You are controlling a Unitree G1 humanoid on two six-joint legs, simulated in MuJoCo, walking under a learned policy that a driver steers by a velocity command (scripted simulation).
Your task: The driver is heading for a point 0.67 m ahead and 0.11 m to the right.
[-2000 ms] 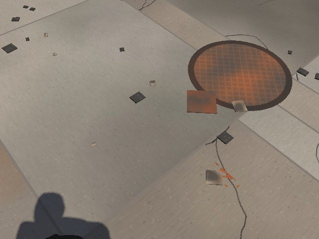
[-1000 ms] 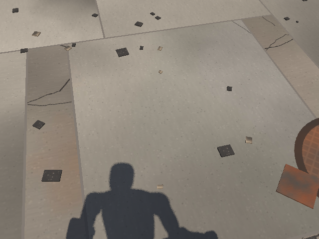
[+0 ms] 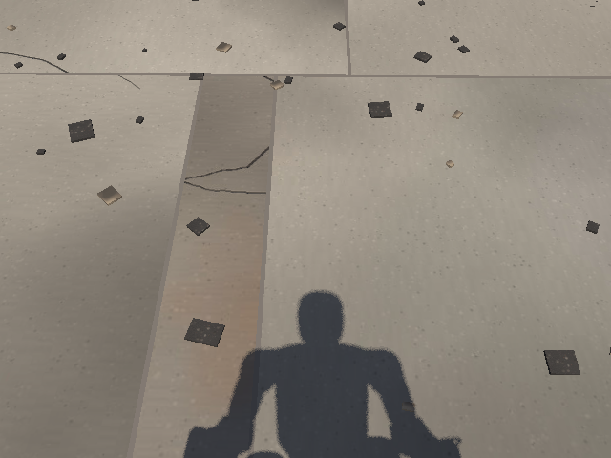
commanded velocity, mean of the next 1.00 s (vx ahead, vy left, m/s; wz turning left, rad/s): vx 0.20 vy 0.00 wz -0.35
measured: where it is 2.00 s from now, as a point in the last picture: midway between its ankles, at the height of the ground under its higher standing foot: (413, 382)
